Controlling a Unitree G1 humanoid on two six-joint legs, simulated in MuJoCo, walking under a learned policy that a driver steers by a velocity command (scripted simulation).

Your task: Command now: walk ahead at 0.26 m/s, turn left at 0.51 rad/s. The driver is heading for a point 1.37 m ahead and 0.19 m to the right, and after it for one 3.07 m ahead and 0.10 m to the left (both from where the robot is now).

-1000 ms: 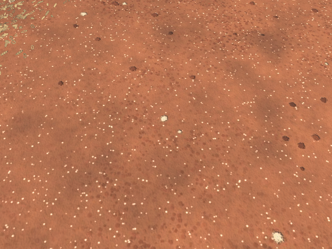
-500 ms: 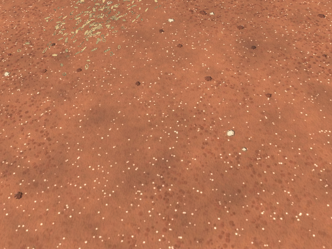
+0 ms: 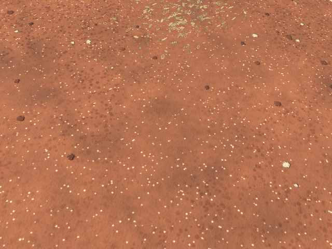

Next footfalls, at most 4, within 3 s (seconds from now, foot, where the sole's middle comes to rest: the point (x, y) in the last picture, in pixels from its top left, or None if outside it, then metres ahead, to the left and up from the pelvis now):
0.36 right None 0.24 -0.13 -0.78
0.86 left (127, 224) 0.56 0.12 -0.78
1.38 right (189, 168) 0.84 -0.14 -0.78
1.88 left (167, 112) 1.18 -0.04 -0.78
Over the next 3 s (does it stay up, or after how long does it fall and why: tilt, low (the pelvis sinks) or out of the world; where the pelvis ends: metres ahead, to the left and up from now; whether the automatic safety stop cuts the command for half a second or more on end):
stays up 1.54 -0.24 -0.02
